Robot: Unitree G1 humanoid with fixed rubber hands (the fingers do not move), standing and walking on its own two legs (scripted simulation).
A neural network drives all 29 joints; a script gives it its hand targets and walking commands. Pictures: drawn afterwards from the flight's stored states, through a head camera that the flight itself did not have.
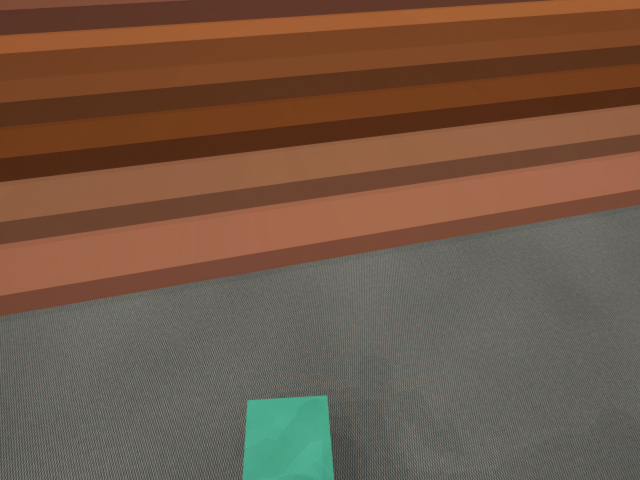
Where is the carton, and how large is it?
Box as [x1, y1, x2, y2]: [242, 395, 333, 479]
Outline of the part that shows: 326,395 247,400 242,479 333,479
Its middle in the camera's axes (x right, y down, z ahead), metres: -0.07 +0.57 +1.03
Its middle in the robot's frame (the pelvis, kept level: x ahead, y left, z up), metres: +0.36 +0.07 -0.66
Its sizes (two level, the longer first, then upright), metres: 0.210 0.200 0.250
